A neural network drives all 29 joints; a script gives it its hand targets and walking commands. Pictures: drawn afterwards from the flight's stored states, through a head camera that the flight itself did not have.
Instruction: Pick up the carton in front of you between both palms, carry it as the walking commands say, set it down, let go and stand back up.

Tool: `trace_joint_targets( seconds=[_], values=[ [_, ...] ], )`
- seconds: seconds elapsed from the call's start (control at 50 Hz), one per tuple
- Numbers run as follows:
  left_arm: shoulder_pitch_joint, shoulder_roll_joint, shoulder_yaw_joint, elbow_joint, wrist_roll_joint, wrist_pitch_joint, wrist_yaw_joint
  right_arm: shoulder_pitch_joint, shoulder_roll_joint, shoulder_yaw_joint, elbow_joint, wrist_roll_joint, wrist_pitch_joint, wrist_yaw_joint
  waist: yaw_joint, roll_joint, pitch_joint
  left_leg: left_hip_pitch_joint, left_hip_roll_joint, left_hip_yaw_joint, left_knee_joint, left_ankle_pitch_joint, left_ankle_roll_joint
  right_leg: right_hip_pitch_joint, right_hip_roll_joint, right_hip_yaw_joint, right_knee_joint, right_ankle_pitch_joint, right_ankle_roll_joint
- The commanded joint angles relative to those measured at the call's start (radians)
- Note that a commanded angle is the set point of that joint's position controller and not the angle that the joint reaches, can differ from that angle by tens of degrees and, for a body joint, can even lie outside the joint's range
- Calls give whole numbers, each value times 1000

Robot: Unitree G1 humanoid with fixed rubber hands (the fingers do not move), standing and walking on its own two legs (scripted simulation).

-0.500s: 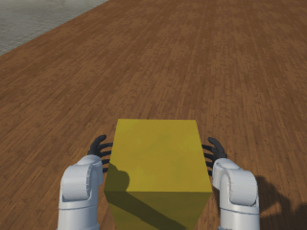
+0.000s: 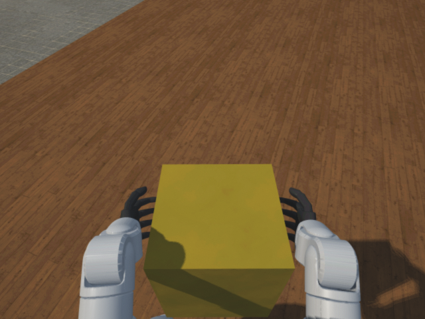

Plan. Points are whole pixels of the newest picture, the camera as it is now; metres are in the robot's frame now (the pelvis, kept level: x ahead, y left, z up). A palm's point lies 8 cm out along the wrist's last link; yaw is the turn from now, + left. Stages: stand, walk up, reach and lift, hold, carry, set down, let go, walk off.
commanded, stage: carry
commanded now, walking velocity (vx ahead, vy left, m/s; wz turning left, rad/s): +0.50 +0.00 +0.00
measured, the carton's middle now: (217, 243) +0.27 +0.01 -0.02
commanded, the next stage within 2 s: none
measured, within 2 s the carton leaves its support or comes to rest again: neither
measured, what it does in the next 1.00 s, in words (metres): walks ahead: left foot, then right foot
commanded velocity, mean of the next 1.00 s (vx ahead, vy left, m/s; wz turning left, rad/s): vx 0.50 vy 0.00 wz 0.00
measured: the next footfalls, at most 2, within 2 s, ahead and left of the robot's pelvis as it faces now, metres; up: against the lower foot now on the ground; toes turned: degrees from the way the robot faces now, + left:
left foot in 0.24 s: +0.36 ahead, +0.13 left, +0.00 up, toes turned +9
right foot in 0.72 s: +0.67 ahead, -0.11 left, +0.00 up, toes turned -13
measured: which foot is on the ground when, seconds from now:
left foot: up 0.00-0.22, down 0.24-0.76, up 0.78-1.00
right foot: down 0.00-0.24, up 0.26-0.70, down 0.72-1.00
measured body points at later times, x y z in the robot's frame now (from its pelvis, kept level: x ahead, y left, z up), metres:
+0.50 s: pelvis +0.33 +0.05 +0.00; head +0.34 +0.06 +0.45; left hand +0.62 +0.18 +0.07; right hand +0.60 -0.13 +0.07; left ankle +0.32 +0.12 -0.75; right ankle +0.36 -0.10 -0.69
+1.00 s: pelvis +0.67 -0.02 +0.00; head +0.68 -0.04 +0.45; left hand +0.93 +0.14 +0.06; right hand +0.94 -0.17 +0.05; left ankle +0.72 +0.14 -0.69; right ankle +0.63 -0.10 -0.75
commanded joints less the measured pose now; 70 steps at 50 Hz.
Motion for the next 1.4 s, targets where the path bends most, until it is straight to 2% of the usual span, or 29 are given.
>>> trace_joint_targets(
  seconds=[0.0, 0.16, 0.22, 0.24, 0.26, 0.28, 0.3, 0.34, 0.38, 0.44, 0.64, 0.7, 0.72, 0.74, 0.76, 0.8, 0.82, 0.86, 0.9, 0.98, 1.1, 1.14, 1.18, 1.2, 1.22, 1.26, 1.3, 1.32, 1.38],
  values=[
    [-475, -964, -719, -125, -448, -20, -281, -418, 989, 722, -81, 402, -27, 239, -8, -135, -210, -63, 13, 24, -181, 95, -16, 250, -239, 193, -176, 87, -78],
    [-439, -833, -689, -150, -412, 33, -256, -420, 857, 696, -132, 417, 34, 237, -3, -170, -99, 52, -35, 114, -445, 211, 25, 307, -214, 86, -89, 320, -34],
    [-462, -801, -686, -142, -409, 55, -249, -407, 829, 665, -90, 412, 54, 244, -38, -94, -215, 487, -100, 181, -486, 91, 42, 150, -141, -16, 288, 439, 28],
    [-490, -789, -689, -154, -414, 64, -248, -401, 820, 650, -72, 404, 56, 247, -59, 72, -281, 673, 109, -153, -570, -65, 93, -59, -83, -14, 546, 226, 74],
    [-526, -813, -704, -169, -422, 73, -248, -421, 834, 645, -42, 401, 50, 251, -49, 326, -337, 877, 311, -559, -663, -33, 230, -367, 45, 42, 811, -210, 110],
    [-529, -833, -704, -146, -421, 71, -251, -410, 863, 646, -37, 416, 48, 252, -46, 276, -319, 864, 325, -574, -684, 118, 254, -464, 21, 163, 951, -308, 84],
    [-540, -862, -703, -139, -424, 63, -254, -428, 895, 655, -51, 424, 41, 255, -49, 200, -311, 820, 294, -461, -649, 250, 243, -488, -21, 199, 996, -291, 54],
    [-548, -913, -715, -138, -427, 40, -256, -471, 961, 677, -77, 440, 24, 259, -40, 32, -299, 693, 257, -311, -663, 286, 173, -446, -88, 228, 873, -180, 34],
    [-543, -957, -721, -136, -426, 23, -252, -497, 983, 691, -99, 454, 11, 263, -36, 69, -296, 629, 227, -210, -717, 173, 142, -388, -88, 199, 744, -125, 39],
    [-503, -959, -720, -148, -405, 6, -239, -482, 965, 702, -131, 465, 5, 270, -36, 99, -257, 617, 207, -127, -779, 105, 160, -398, -82, 152, 564, -71, 65],
    [-461, -870, -703, -123, -398, 48, -245, -400, 864, 668, -82, 412, 40, 264, -44, 138, -87, 686, 138, 59, -713, 429, 97, -310, -25, 12, 168, 141, 44],
    [-452, -874, -692, -84, -400, 49, -254, -418, 863, 674, -67, 409, 43, 264, -15, 93, -184, 555, 77, 164, -374, 576, 37, 83, 50, -69, 114, 39, 26],
    [-439, -875, -685, -69, -394, 46, -257, -432, 857, 676, -68, 412, 44, 265, 12, -14, -254, 383, 43, 166, -141, 378, 4, 275, -101, 153, 62, -88, -2],
    [-442, -877, -673, -31, -382, 31, -261, -466, 880, 695, -93, 422, 49, 266, 15, -295, -334, 82, -78, 121, 166, 86, -42, 489, -354, 621, -35, -169, -153],
    [-435, -914, -680, -34, -397, 22, -263, -480, 893, 701, -83, 427, 41, 270, 9, -309, -299, -73, -110, 1, 320, -229, -23, 498, -391, 730, -99, 61, -180],
    [-473, -979, -694, -70, -421, 2, -268, -478, 962, 712, -65, 434, 11, 273, 0, -122, -305, -104, -8, -83, 374, -177, 22, 431, -345, 501, -25, 304, -132],
    [-497, -1003, -703, -89, -430, -11, -270, -479, 989, 715, -64, 435, -4, 273, -6, -59, -290, -80, 22, -91, 290, -118, 25, 364, -320, 421, -41, 293, -95],
    [-498, -1023, -717, -107, -441, -27, -275, -453, 1023, 727, -68, 431, -26, 264, -11, -113, -289, -21, 24, -58, 166, -42, 18, 297, -285, 313, -86, 210, -55],
    [-469, -1016, -725, -117, -448, -35, -282, -415, 1030, 731, -71, 414, -43, 253, -10, -140, -270, -19, 15, -24, 58, -16, 5, 278, -269, 256, -126, 159, -64],
    [-426, -970, -728, -143, -447, -41, -288, -377, 1004, 739, -104, 399, -52, 237, -6, -155, -195, -53, 2, 42, -198, 93, -16, 301, -229, 160, -146, 223, -71],
    [-414, -858, -706, -194, -419, -2, -261, -399, 888, 726, -177, 423, -2, 236, -3, -178, -98, 35, -33, 111, -424, 222, 18, 319, -216, 83, -119, 337, -40],
    [-415, -826, -697, -188, -410, 19, -253, -397, 855, 709, -166, 425, 20, 240, -9, -174, -114, 155, -59, 146, -456, 184, 34, 320, -207, 46, -20, 461, -18],
    [-438, -796, -694, -189, -408, 39, -248, -383, 830, 682, -133, 420, 37, 244, -44, -89, -216, 514, -104, 182, -486, 93, 38, 166, -136, -24, 303, 461, 29],
    [-467, -780, -697, -198, -412, 51, -247, -375, 815, 663, -113, 411, 42, 247, -62, 93, -270, 671, 114, -166, -584, -56, 86, -33, -75, -24, 560, 232, 73],
    [-489, -795, -711, -210, -420, 63, -246, -387, 823, 655, -74, 406, 38, 250, -50, 368, -331, 879, 311, -580, -691, -13, 235, -336, 58, 53, 829, -218, 105],
    [-508, -842, -705, -173, -415, 54, -251, -414, 882, 669, -91, 432, 36, 255, -50, 177, -304, 829, 290, -437, -647, 320, 234, -453, -20, 207, 1007, -278, 49],
    [-532, -910, -716, -163, -426, 37, -252, -466, 939, 680, -115, 446, 25, 258, -41, 37, -287, 719, 246, -280, -656, 374, 157, -426, -85, 227, 869, -167, 32],
    [-537, -930, -720, -167, -428, 30, -250, -484, 956, 687, -128, 453, 20, 260, -38, 54, -291, 685, 227, -219, -679, 314, 128, -389, -91, 215, 806, -128, 35],
    [-515, -948, -724, -177, -415, 14, -236, -481, 952, 689, -158, 465, 15, 267, -36, 106, -276, 657, 199, -126, -741, 226, 134, -376, -74, 162, 658, -80, 57]
  ],
)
